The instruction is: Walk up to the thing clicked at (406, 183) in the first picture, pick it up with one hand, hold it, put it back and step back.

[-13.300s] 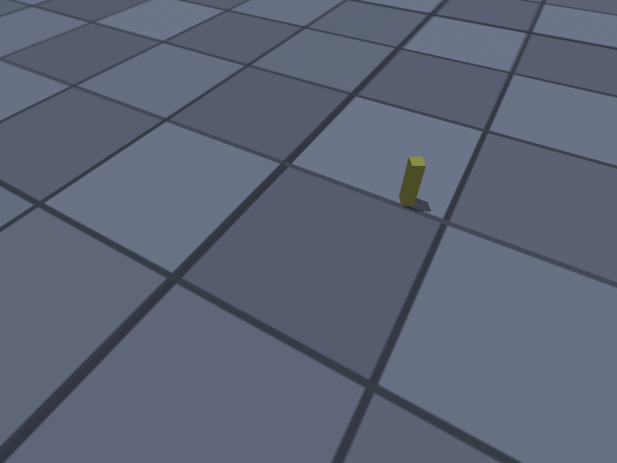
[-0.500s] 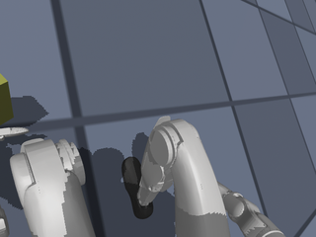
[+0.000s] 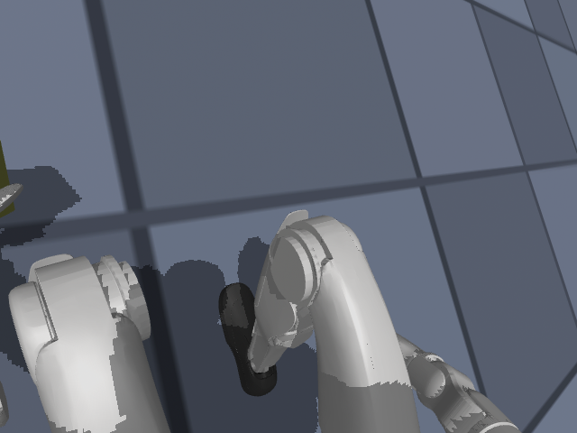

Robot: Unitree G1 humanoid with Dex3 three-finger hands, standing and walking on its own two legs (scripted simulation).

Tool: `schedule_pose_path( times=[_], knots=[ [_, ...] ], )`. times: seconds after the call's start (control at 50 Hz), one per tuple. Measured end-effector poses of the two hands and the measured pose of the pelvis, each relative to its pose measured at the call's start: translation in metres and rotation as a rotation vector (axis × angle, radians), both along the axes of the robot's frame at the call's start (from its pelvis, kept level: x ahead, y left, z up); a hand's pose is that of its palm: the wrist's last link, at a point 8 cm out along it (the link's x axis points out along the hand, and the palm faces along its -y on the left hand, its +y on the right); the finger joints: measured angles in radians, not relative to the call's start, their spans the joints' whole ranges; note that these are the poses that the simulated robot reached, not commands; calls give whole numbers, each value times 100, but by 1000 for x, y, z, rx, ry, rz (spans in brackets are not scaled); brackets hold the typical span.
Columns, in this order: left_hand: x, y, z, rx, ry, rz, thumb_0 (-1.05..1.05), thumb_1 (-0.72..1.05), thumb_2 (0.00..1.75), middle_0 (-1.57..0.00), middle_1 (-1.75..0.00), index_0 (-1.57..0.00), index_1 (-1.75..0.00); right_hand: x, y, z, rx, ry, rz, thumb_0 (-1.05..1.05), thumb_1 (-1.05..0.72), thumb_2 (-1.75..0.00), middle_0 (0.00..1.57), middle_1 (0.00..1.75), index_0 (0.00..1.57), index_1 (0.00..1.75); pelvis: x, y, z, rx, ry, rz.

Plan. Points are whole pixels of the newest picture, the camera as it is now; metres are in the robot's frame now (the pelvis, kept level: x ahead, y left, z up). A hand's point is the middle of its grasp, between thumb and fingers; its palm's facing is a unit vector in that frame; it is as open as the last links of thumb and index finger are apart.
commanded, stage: close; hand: left
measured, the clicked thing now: out of the picture +0.44 +0.27 -0.17
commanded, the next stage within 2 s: settle in 1.22 s
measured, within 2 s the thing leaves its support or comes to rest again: leaves its support in 1.66 s
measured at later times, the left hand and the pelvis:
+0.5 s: hand out of the picture +0.43 +0.27 -0.17, palm faces +0.33 -0.94 -0.01, open 10.6 cm; pelvis +0.00 +0.00 +0.00, yaw +0 degrees
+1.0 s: hand out of the picture +0.43 +0.27 -0.17, palm faces +0.34 -0.94 -0.01, open 9.9 cm; pelvis +0.00 +0.00 +0.00, yaw +0 degrees
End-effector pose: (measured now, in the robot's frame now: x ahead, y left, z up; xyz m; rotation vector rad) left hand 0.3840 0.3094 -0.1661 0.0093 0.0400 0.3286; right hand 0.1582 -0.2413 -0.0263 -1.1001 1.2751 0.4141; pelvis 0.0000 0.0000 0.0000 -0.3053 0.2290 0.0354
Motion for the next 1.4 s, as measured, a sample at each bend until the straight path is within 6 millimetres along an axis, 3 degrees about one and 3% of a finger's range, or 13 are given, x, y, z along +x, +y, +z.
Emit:
schedule_pose_path(
  times=[0.7, 1.4],
  knots=[
    [4, 3, 1, 0, -1, -4, 0, -4, 63, -61, -79, -64, -79, 0, 1, 3, -12, 11, -13, 0, -86, -88, 21, 30, 21, 30, 0, 1, 2, -8, 8, 3],
    [0, 6, -1, -12, -14, 12, 0, -22, 83, -65, -90, -67, -89, 5, 0, 2, -13, -14, -15, 0, -87, -88, 21, 30, 21, 30, 1, 1, 0, -5, 4, -2]
  ],
)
